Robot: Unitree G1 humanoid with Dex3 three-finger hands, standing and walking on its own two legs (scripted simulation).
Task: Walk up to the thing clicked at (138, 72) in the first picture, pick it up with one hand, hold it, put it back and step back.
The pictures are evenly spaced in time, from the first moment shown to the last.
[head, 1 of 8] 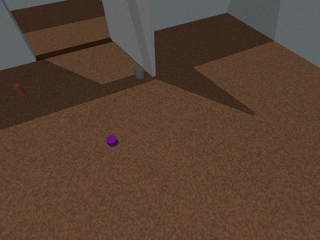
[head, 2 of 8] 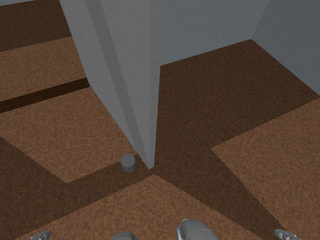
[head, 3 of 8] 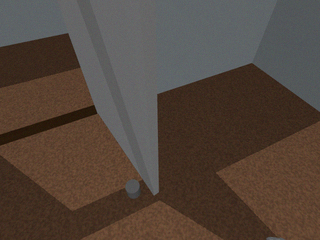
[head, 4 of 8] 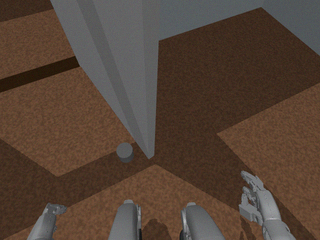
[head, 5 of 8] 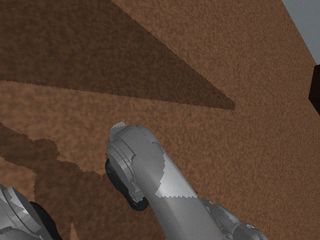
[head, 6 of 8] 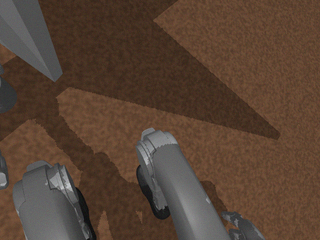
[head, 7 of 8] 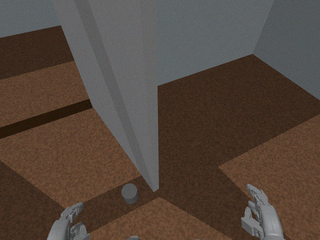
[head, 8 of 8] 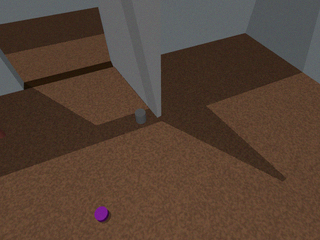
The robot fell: no
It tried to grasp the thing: yes
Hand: left
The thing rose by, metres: 0.62
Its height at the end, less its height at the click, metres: +0.00
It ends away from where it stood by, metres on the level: 0.05
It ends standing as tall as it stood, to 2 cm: yes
